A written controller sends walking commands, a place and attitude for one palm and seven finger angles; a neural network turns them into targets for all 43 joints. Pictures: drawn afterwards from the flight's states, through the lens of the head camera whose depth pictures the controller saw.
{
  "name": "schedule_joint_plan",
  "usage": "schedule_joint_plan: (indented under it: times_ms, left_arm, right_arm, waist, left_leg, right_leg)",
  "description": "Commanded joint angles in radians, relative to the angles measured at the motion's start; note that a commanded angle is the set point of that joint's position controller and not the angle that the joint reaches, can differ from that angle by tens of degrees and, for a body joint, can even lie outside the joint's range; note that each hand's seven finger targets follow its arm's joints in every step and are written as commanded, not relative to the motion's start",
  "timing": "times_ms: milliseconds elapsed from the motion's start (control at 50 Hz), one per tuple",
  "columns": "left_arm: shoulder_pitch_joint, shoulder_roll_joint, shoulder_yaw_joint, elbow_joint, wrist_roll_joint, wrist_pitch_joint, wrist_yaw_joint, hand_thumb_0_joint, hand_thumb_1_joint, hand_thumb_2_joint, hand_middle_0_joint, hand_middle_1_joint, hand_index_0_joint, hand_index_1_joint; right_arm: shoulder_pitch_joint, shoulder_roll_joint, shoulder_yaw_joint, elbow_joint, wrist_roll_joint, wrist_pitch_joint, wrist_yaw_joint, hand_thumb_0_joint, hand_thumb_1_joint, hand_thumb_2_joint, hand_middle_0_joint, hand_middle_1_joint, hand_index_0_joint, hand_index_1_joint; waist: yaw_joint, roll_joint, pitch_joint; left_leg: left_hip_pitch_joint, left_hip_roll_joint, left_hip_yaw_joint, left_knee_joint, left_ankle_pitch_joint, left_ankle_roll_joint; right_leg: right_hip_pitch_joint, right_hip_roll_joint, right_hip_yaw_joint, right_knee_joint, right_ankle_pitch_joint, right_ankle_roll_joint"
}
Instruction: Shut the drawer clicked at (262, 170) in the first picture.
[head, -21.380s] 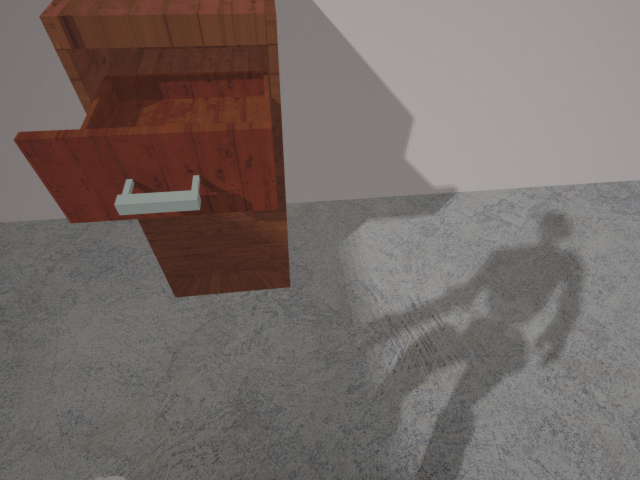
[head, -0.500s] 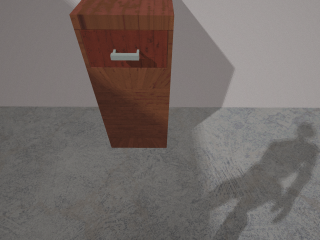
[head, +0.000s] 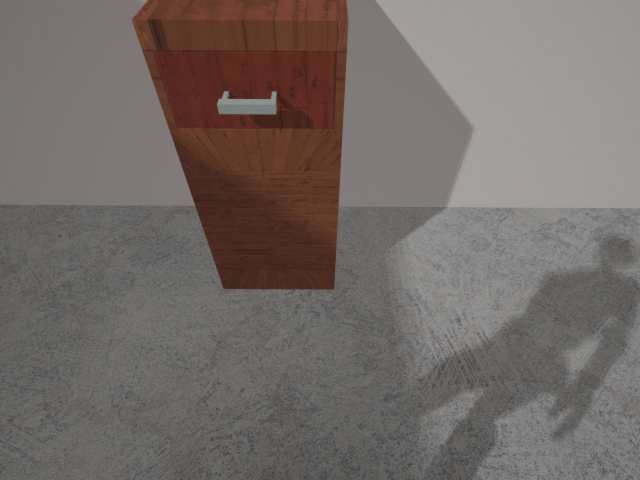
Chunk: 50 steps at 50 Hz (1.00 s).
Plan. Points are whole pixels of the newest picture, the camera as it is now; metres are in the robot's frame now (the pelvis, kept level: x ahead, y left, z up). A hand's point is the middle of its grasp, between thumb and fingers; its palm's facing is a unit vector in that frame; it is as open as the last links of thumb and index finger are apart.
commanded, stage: look to check the result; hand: left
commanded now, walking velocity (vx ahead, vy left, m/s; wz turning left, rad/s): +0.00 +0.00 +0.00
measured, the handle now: (248, 101) +0.84 +0.21 +0.03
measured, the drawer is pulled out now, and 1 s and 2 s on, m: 0.00 0.00 0.00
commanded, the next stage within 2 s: stand and wait in 0.24 s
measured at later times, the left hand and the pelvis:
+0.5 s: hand out of the picture +0.01 +0.17 -0.17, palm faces +0.04 -0.98 -0.21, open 7.3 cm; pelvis +0.01 -0.01 +0.00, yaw +0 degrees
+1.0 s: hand out of the picture +0.02 +0.18 -0.17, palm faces +0.03 -0.97 -0.22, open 7.3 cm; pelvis +0.01 -0.01 +0.00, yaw +0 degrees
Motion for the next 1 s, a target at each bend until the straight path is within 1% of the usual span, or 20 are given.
schedule_joint_plan:
  times_ms: [0,20,60,80,120,140,180,260,320,460,500,540,560,640,660,760,780,800,960,980]
  left_arm:
    - [0.061,0.109,0.019,-0.022,-0.003,-0.016,0.006,0.0,0.9,0.9,-0.2,-0.3,-0.2,-0.3]
    - [0.055,0.109,0.019,-0.022,-0.004,-0.016,0.005,0.0,0.9,0.9,-0.2,-0.3,-0.2,-0.3]
    - [0.05,0.11,0.019,-0.023,-0.004,-0.017,0.005,0.0,0.9,0.9,-0.2,-0.3,-0.2,-0.3]
    - [0.048,0.109,0.019,-0.024,-0.004,-0.017,0.005,0.0,0.9,0.9,-0.2,-0.3,-0.2,-0.3]
    - [0.048,0.111,0.018,-0.024,-0.003,-0.017,0.006,0.0,0.9,0.9,-0.2,-0.3,-0.2,-0.3]
    - [0.044,0.113,0.018,-0.023,-0.004,-0.017,0.005,0.0,0.9,0.9,-0.2,-0.3,-0.2,-0.3]
    - [0.039,0.117,0.019,-0.024,-0.004,-0.019,0.005,0.0,0.9,0.9,-0.2,-0.3,-0.2,-0.3]
    - [0.033,0.123,0.02,-0.028,-0.004,-0.019,0.004,0.0,0.9,0.9,-0.2,-0.3,-0.2,-0.3]
    - [0.03,0.128,0.021,-0.028,-0.003,-0.02,0.004,0.0,0.9,0.9,-0.2,-0.3,-0.2,-0.3]
    - [0.027,0.136,0.021,-0.029,-0.005,-0.021,0.003,0.0,0.9,0.9,-0.2,-0.3,-0.2,-0.3]
    - [0.025,0.14,0.02,-0.028,-0.004,-0.022,0.004,0.0,0.9,0.9,-0.2,-0.3,-0.2,-0.3]
    - [0.02,0.141,0.021,-0.029,-0.005,-0.022,0.003,0.0,0.9,0.9,-0.2,-0.3,-0.2,-0.3]
    - [0.019,0.143,0.02,-0.027,-0.005,-0.022,0.003,0.0,0.9,0.9,-0.2,-0.3,-0.2,-0.3]
    - [0.017,0.147,0.021,-0.026,-0.005,-0.022,0.002,0.0,0.9,0.9,-0.2,-0.3,-0.2,-0.3]
    - [0.015,0.148,0.021,-0.025,-0.006,-0.022,0.002,0.0,0.9,0.9,-0.2,-0.3,-0.2,-0.3]
    - [0.011,0.15,0.021,-0.023,-0.006,-0.02,0.001,0.0,0.9,0.9,-0.2,-0.3,-0.2,-0.3]
    - [0.009,0.152,0.021,-0.024,-0.006,-0.021,0.001,0.0,0.9,0.9,-0.2,-0.3,-0.2,-0.3]
    - [0.012,0.152,0.022,-0.025,-0.004,-0.022,0.001,0.0,0.9,0.9,-0.2,-0.3,-0.2,-0.3]
    - [-0.001,0.165,0.023,-0.028,-0.005,-0.025,0.001,0.0,0.9,0.9,-0.2,-0.3,-0.2,-0.3]
    - [0.0,0.164,0.023,-0.029,-0.005,-0.026,0.001,0.0,0.9,0.9,-0.2,-0.3,-0.2,-0.3]
  right_arm:
    - [0.075,-0.097,-0.016,-0.018,0.005,-0.008,-0.007,0.0,-0.9,-0.9,0.2,0.3,0.2,0.3]
    - [0.072,-0.093,-0.016,-0.016,0.004,-0.009,-0.006,0.0,-0.9,-0.9,0.2,0.3,0.2,0.3]
    - [0.067,-0.097,-0.015,-0.016,0.004,-0.009,-0.007,0.0,-0.9,-0.9,0.2,0.3,0.2,0.3]
    - [0.062,-0.101,-0.015,-0.016,0.003,-0.009,-0.007,0.0,-0.9,-0.9,0.2,0.3,0.2,0.3]
    - [0.053,-0.097,-0.016,-0.016,0.004,-0.009,-0.006,0.0,-0.9,-0.9,0.2,0.3,0.2,0.3]
    - [0.053,-0.099,-0.015,-0.014,0.003,-0.008,-0.006,0.0,-0.9,-0.9,0.2,0.3,0.2,0.3]
    - [0.051,-0.105,-0.016,-0.016,0.003,-0.009,-0.006,0.0,-0.9,-0.9,0.2,0.3,0.2,0.3]
    - [0.043,-0.108,-0.015,-0.015,0.003,-0.01,-0.006,0.0,-0.9,-0.9,0.2,0.3,0.2,0.3]
    - [0.036,-0.109,-0.016,-0.015,0.004,-0.008,-0.005,0.0,-0.9,-0.9,0.2,0.3,0.2,0.3]
    - [0.027,-0.12,-0.018,-0.013,0.002,-0.007,-0.005,0.0,-0.9,-0.9,0.2,0.3,0.2,0.3]
    - [0.025,-0.126,-0.02,-0.016,0.004,-0.007,-0.005,0.0,-0.9,-0.9,0.2,0.3,0.2,0.3]
    - [0.029,-0.123,-0.018,-0.011,0.003,-0.008,-0.005,0.0,-0.9,-0.9,0.2,0.3,0.2,0.3]
    - [0.024,-0.128,-0.017,-0.011,0.003,-0.008,-0.005,0.0,-0.9,-0.9,0.2,0.3,0.2,0.3]
    - [0.025,-0.131,-0.017,-0.01,0.003,-0.01,-0.006,0.0,-0.9,-0.9,0.2,0.3,0.2,0.3]
    - [0.022,-0.134,-0.016,-0.009,0.003,-0.01,-0.006,0.0,-0.9,-0.9,0.2,0.3,0.2,0.3]
    - [0.019,-0.138,-0.016,-0.009,0.003,-0.01,-0.006,0.0,-0.9,-0.9,0.2,0.3,0.2,0.3]
    - [0.02,-0.141,-0.017,-0.009,0.003,-0.01,-0.006,0.0,-0.9,-0.9,0.2,0.3,0.2,0.3]
    - [0.016,-0.144,-0.019,-0.012,0.004,-0.01,-0.005,0.0,-0.9,-0.9,0.2,0.3,0.2,0.3]
    - [0.008,-0.15,-0.019,-0.01,0.003,-0.012,-0.005,0.0,-0.9,-0.9,0.2,0.3,0.2,0.3]
    - [0.005,-0.154,-0.019,-0.01,0.003,-0.014,-0.006,0.0,-0.9,-0.9,0.2,0.3,0.2,0.3]
  waist:
    - [-0.002,-0.009,0.023]
    - [-0.001,-0.001,0.023]
    - [-0.002,-0.012,0.018]
    - [-0.002,0.003,0.017]
    - [-0.001,0.011,0.024]
    - [-0.002,-0.006,0.022]
    - [-0.002,-0.012,0.019]
    - [-0.002,0.003,0.017]
    - [-0.002,-0.014,0.023]
    - [-0.002,-0.004,0.01]
    - [-0.003,-0.013,0.017]
    - [-0.003,0.002,0.013]
    - [-0.003,-0.009,0.015]
    - [-0.002,0.005,-0.001]
    - [-0.002,0.01,0.005]
    - [0.0,0.001,0.018]
    - [-0.001,-0.011,0.015]
    - [0.0,-0.007,0.011]
    - [-0.002,-0.002,0.001]
    - [-0.003,-0.002,-0.01]
  left_leg:
    - [-0.022,0.077,-0.05,-0.077,0.121,0.043]
    - [-0.021,0.076,-0.046,-0.077,0.124,0.042]
    - [-0.016,0.077,-0.05,-0.08,0.124,0.041]
    - [-0.012,0.077,-0.049,-0.082,0.124,0.041]
    - [-0.009,0.079,-0.049,-0.081,0.132,0.041]
    - [-0.008,0.079,-0.047,-0.083,0.128,0.04]
    - [-0.006,0.078,-0.047,-0.083,0.133,0.039]
    - [-0.005,0.079,-0.045,-0.087,0.138,0.037]
    - [-0.002,0.079,-0.042,-0.085,0.133,0.035]
    - [0.012,0.077,-0.04,-0.083,0.126,0.034]
    - [0.018,0.08,-0.041,-0.082,0.134,0.034]
    - [0.009,0.081,-0.039,-0.088,0.131,0.033]
    - [0.012,0.082,-0.042,-0.09,0.132,0.033]
    - [0.02,0.085,-0.043,-0.092,0.149,0.034]
    - [0.016,0.086,-0.043,-0.094,0.143,0.033]
    - [0.009,0.086,-0.046,-0.101,0.128,0.034]
    - [0.013,0.086,-0.045,-0.1,0.129,0.033]
    - [0.022,0.086,-0.045,-0.097,0.134,0.034]
    - [0.026,0.089,-0.042,-0.102,0.153,0.033]
    - [0.034,0.091,-0.042,-0.102,0.16,0.033]
  right_leg:
    - [-0.009,-0.1,0.087,-0.101,0.048,-0.028]
    - [-0.004,-0.104,0.084,-0.103,0.054,-0.027]
    - [0.0,-0.103,0.088,-0.104,0.058,-0.027]
    - [-0.002,-0.103,0.088,-0.104,0.058,-0.028]
    - [-0.005,-0.104,0.087,-0.105,0.071,-0.027]
    - [-0.002,-0.103,0.086,-0.107,0.068,-0.027]
    - [0.004,-0.105,0.089,-0.11,0.077,-0.027]
    - [0.012,-0.105,0.09,-0.111,0.088,-0.026]
    - [0.008,-0.106,0.087,-0.117,0.083,-0.026]
    - [0.012,-0.108,0.101,-0.13,0.07,-0.028]
    - [0.001,-0.107,0.098,-0.128,0.084,-0.029]
    - [0.018,-0.107,0.097,-0.127,0.087,-0.028]
    - [0.014,-0.105,0.097,-0.127,0.085,-0.029]
    - [0.028,-0.106,0.095,-0.12,0.107,-0.03]
    - [0.026,-0.105,0.096,-0.121,0.104,-0.029]
    - [0.021,-0.105,0.097,-0.128,0.08,-0.029]
    - [0.021,-0.104,0.098,-0.129,0.078,-0.029]
    - [0.015,-0.105,0.098,-0.128,0.08,-0.029]
    - [0.031,-0.108,0.098,-0.123,0.129,-0.029]
    - [0.036,-0.107,0.101,-0.121,0.141,-0.03]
